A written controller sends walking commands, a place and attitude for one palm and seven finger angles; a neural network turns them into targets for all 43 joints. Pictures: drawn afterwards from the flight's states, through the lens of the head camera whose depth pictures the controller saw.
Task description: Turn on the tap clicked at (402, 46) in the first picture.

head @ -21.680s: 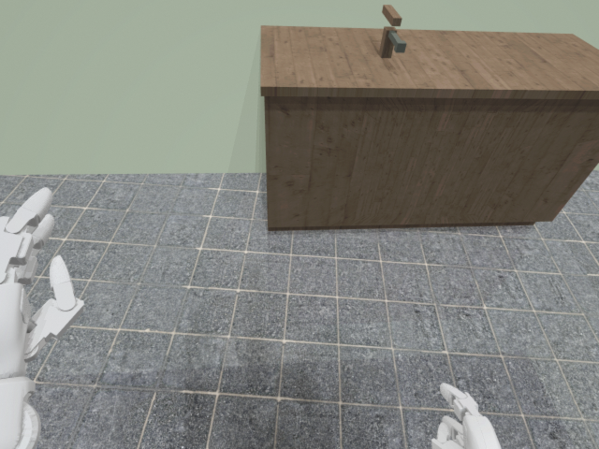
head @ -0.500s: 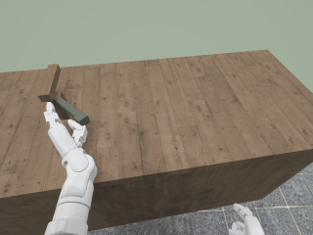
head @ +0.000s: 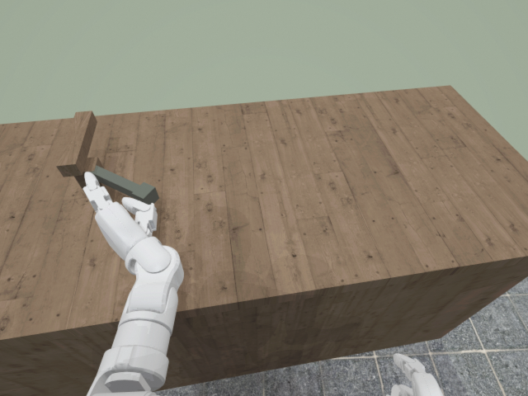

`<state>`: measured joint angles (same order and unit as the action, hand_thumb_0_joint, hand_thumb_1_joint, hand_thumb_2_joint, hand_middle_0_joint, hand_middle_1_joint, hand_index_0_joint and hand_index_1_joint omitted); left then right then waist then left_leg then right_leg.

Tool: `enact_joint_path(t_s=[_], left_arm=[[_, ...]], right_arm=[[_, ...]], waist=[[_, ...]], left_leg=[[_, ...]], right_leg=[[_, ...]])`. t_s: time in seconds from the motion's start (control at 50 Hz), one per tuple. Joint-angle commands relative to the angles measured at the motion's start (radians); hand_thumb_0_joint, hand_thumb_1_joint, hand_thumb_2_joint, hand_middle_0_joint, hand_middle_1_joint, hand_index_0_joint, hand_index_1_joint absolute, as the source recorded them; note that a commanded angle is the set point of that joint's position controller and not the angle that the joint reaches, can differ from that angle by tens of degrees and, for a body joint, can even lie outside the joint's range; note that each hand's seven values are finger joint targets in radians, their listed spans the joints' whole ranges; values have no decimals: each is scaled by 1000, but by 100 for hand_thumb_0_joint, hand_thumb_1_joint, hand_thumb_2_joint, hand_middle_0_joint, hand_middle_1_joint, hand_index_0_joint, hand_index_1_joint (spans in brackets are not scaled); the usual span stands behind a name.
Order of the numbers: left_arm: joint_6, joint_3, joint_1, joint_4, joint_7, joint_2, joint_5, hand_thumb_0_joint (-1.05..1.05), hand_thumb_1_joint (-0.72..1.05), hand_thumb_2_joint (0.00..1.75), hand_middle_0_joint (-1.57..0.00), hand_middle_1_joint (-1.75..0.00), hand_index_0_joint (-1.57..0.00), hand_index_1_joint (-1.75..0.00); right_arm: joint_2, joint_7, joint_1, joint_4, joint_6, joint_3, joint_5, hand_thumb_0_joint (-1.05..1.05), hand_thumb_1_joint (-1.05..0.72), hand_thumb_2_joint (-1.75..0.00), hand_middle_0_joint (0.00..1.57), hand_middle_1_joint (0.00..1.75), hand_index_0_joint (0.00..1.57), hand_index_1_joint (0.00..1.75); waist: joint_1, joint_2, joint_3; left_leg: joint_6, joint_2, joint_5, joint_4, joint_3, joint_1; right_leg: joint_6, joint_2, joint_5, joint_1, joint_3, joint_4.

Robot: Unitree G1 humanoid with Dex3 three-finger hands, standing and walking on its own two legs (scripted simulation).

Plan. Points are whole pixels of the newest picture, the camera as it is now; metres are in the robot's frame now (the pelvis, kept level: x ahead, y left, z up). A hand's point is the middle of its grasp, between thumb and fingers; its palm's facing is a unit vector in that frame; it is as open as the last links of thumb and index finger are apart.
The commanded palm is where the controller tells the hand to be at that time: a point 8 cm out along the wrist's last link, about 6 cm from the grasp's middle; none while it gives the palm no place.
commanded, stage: push the lever round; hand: left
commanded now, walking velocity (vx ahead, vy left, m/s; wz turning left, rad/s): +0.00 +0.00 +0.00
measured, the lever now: (145, 195) +0.40 +0.23 +0.08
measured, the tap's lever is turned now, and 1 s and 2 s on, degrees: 53 79 79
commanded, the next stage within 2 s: lift the hand up off the lever in 0.78 s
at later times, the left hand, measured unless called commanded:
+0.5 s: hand (166, 195) +0.40 +0.19 +0.07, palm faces +0.78 -0.61 -0.09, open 7.5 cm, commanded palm +0.35 +0.20 +0.07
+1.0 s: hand (169, 184) +0.43 +0.20 +0.07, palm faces +0.79 -0.61 -0.09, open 7.7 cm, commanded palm +0.37 +0.21 +0.08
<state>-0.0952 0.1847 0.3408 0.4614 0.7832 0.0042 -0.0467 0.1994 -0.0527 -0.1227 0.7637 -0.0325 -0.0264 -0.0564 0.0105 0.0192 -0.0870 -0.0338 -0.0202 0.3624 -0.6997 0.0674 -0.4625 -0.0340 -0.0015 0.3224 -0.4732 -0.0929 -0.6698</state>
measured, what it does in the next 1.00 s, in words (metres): stands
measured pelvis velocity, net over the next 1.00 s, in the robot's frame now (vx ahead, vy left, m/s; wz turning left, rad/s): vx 0.00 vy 0.00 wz -0.02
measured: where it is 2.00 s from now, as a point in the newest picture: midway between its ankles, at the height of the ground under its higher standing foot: outside the picture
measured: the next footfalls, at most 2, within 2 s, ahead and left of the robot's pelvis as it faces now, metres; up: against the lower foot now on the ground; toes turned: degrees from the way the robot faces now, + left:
none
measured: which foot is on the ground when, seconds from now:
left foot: down 0.00-1.00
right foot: down 0.00-1.00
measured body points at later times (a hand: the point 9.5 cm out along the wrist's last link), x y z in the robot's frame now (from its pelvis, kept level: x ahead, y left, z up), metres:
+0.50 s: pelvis +0.00 +0.00 +0.00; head +0.04 +0.00 +0.45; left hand +0.36 +0.22 +0.08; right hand +0.14 -0.24 -0.12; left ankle -0.01 +0.14 -0.72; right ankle +0.01 -0.10 -0.72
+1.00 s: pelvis +0.00 +0.00 -0.01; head +0.04 +0.01 +0.44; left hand +0.38 +0.22 +0.08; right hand +0.11 -0.25 -0.13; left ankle -0.01 +0.14 -0.72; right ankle +0.01 -0.10 -0.72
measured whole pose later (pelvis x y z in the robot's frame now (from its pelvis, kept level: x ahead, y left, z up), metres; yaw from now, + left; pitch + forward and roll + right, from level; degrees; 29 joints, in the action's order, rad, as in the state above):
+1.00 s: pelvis +0.00 +0.00 -0.01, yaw -1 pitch +11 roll -1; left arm -0.13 0.30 0.61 0.74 0.88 0.03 -0.11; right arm 0.20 0.00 -0.18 0.80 -0.05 -0.05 -0.09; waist -0.04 0.01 -0.12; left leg -0.03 -0.03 0.38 -0.75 0.06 -0.56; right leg -0.03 -0.01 0.32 -0.57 -0.08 -0.70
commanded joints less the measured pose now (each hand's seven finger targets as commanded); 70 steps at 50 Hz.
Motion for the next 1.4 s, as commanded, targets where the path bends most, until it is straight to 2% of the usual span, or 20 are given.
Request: enact_joint_path(t_s=[0.0, 0.06, 0.1, 0.18, 0.2, 0.26, 0.3, 0.48, 0.6, 0.66, 0.7, 0.76, 0.8, 0.86, 0.94, 1.0, 1.02, 1.18, 1.3, 1.38], left_arm=[[-58, 12, 385, -180, 17, 117, -41, 0, 90, 90, -15, -15, -15, -15], [-59, -48, 447, -163, 34, 51, -52, 0, 90, 90, -15, -15, -15, -15], [-53, 1, 429, -137, 51, 86, -56, 0, 90, 90, -15, -15, -15, -15], [-52, -33, 471, -132, 64, 47, -74, 0, 90, 90, -15, -15, -15, -15], [-47, 16, 443, -116, 68, 89, -77, 0, 90, 90, -15, -15, -15, -15], [-42, -22, 481, -124, 64, 56, -78, 0, 90, 90, -15, -15, -15, -15], [-39, 36, 469, -106, 70, 109, -78, 0, 90, 90, -15, -15, -15, -15], [-54, -21, 570, -63, 78, 56, -90, 0, 90, 90, -15, -15, -15, -15], [-52, 67, 560, -11, 86, 136, -89, 0, 90, 90, -15, -15, -15, -15], [-62, 29, 613, -17, 87, 98, -91, 0, 90, 90, -15, -15, -15, -15], [-62, 83, 592, 10, 91, 151, -92, 0, 90, 90, -15, -15, -15, -15], [-72, 39, 650, 36, 90, 109, -95, 0, 90, 90, -15, -15, -15, -15], [-79, 97, 655, 58, 97, 170, -98, 0, 90, 90, -15, -15, -15, -15], [-94, 72, 706, 65, 97, 154, -103, 0, 90, 90, -15, -15, -15, -15], [-101, 61, 714, 46, 98, 142, -108, 0, 90, 90, -15, -15, -15, -15], [-98, 119, 667, 37, 101, 191, -101, 0, 90, 90, -15, -15, -15, -15], [-95, 82, 670, 11, 97, 156, -99, 0, 90, 90, -15, -15, -15, -15], [-47, 40, 617, -14, 85, 103, -79, 0, 90, 90, -15, -15, -15, -15], [-22, 86, 632, -4, 91, 155, -87, 0, 90, 90, -15, -15, -15, -15], [-32, 19, 679, -32, 92, 98, -96, 0, 90, 90, -15, -15, -15, -15]], right_arm=[[118, -11, 86, -120, 41, -39, -6, 0, -90, -90, 20, 30, 20, 30], [112, -1, 84, -117, 42, -38, -12, 0, -90, -90, 20, 30, 20, 30], [116, 1, 79, -109, 39, -43, -17, 0, -90, -90, 20, 30, 20, 30], [111, 13, 68, -113, 35, -46, -23, 0, -90, -90, 20, 30, 20, 30], [117, 12, 62, -109, 30, -48, -25, 0, -90, -90, 20, 30, 20, 30], [112, 17, 57, -116, 23, -48, -22, 0, -90, -90, 20, 30, 20, 30], [118, 12, 52, -110, 18, -50, -22, 0, -90, -90, 20, 30, 20, 30], [112, 21, 43, -99, 23, -49, -25, 0, -90, -90, 20, 30, 20, 30], [122, 19, 23, -89, 14, -54, -26, 0, -90, -90, 20, 30, 20, 30], [117, 27, 13, -95, 16, -51, -27, 0, -90, -90, 20, 30, 20, 30], [125, 24, 9, -86, 14, -55, -27, 0, -90, -90, 20, 30, 20, 30], [122, 30, 5, -85, 18, -53, -29, 0, -90, -90, 20, 30, 20, 30], [131, 26, 2, -77, 19, -55, -30, 0, -90, -90, 20, 30, 20, 30], [125, 32, -12, -76, 20, -54, -30, 0, -90, -90, 20, 30, 20, 30], [127, 41, -20, -81, 22, -56, -33, 0, -90, -90, 20, 30, 20, 30], [134, 40, -29, -82, 21, -63, -33, 0, -90, -90, 20, 30, 20, 30], [130, 45, -32, -95, 22, -60, -32, 0, -90, -90, 20, 30, 20, 30], [132, 49, -19, -101, 26, -63, -25, 0, -90, -90, 20, 30, 20, 30], [132, 41, 8, -88, 23, -59, -22, 0, -90, -90, 20, 30, 20, 30], [122, 45, 17, -92, 29, -55, -25, 0, -90, -90, 20, 30, 20, 30]], waist=[[-11, -22, -268], [-32, -33, -285], [-21, -44, -285], [-24, -27, -332], [-10, -40, -334], [-29, -45, -346], [-18, -56, -329], [-42, -27, -326], [-33, -43, -335], [-50, -43, -346], [-39, -36, -334], [-64, -48, -323], [-56, -53, -312], [-70, -34, -342], [-62, 21, -373], [-45, -5, -398], [-54, -8, -408], [-46, -35, -359], [-31, -17, -287], [-47, -18, -310]], left_leg=[[31, 8, -237, 68, -41, 56], [29, 5, -248, 56, -46, 66], [28, 5, -255, 56, -41, 53], [24, 4, -315, 37, -52, 67], [23, 5, -319, 42, -46, 57], [26, 5, -338, 32, -58, 58], [28, 5, -333, 37, -54, 45], [30, 4, -273, 32, -55, 38], [30, 7, -277, 32, -55, 13], [33, 8, -291, 26, -61, 21], [32, 8, -279, 31, -56, 3], [37, 6, -237, 27, -61, 0], [39, 7, -217, 31, -56, -14], [38, 8, -218, 24, -61, -10], [31, 8, -267, 22, -61, 12], [30, 6, -297, 25, -59, 15], [31, 8, -326, 27, -64, 27], [26, 2, -323, 52, -67, 37], [28, -1, -244, 86, -58, 33], [29, -2, -251, 79, -63, 63]], right_leg=[[4, 36, -180, 171, 45, 110], [6, 36, -191, 151, 37, 101], [4, 33, -194, 158, 33, 99], [1, 34, -268, 164, 29, 74], [0, 31, -270, 175, 28, 71], [4, 37, -318, 180, 34, 65], [3, 35, -320, 190, 37, 71], [4, 31, -236, 139, 34, 75], [7, 30, -261, 161, 38, 73], [7, 30, -282, 153, 36, 64], [6, 27, -267, 155, 38, 67], [12, 26, -213, 121, 37, 75], [10, 24, -195, 121, 41, 82], [11, 25, -194, 115, 41, 72], [2, 19, -232, 118, 33, 54], [2, 14, -268, 152, 32, 51], [3, 13, -301, 161, 29, 43], [2, 13, -289, 172, 24, 71], [0, 14, -181, 162, 26, 116], [1, 17, -184, 156, 24, 117]])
